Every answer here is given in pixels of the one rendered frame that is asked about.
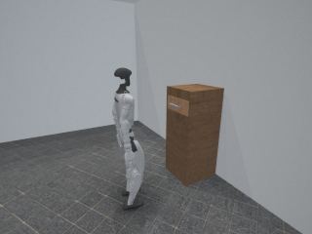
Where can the robot left hand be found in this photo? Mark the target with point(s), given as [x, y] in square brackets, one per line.
[119, 140]

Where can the right robot thigh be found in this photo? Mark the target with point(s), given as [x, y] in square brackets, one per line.
[139, 157]

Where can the left robot upper arm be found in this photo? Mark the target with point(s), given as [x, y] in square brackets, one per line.
[114, 108]

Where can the left robot forearm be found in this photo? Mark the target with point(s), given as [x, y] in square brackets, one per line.
[118, 127]

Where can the right robot upper arm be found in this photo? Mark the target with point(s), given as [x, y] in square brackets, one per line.
[127, 102]

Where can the robot right hand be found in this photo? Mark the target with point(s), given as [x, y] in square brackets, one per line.
[129, 156]

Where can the cabinet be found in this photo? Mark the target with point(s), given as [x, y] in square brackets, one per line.
[192, 141]

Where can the right robot forearm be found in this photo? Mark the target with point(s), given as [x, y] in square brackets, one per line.
[126, 135]

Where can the robot left foot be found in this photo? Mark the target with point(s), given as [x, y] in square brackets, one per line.
[126, 192]

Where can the handle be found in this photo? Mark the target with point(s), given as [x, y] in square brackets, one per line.
[173, 105]

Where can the drawer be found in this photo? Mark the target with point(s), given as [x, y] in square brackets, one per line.
[184, 109]

